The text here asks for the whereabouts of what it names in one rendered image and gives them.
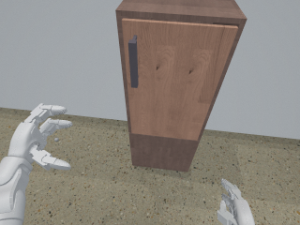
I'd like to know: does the handle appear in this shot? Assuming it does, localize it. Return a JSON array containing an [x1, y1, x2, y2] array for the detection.
[[127, 35, 139, 88]]

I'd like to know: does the left robot forearm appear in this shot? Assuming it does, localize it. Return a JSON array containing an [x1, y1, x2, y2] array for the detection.
[[0, 156, 33, 225]]

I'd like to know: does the cupboard door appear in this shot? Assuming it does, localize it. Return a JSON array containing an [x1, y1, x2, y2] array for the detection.
[[122, 18, 238, 141]]

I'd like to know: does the left robot hand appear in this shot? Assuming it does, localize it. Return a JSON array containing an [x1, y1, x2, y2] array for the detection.
[[7, 103, 73, 171]]

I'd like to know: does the right robot hand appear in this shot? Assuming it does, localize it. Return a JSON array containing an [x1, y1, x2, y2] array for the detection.
[[217, 178, 255, 225]]

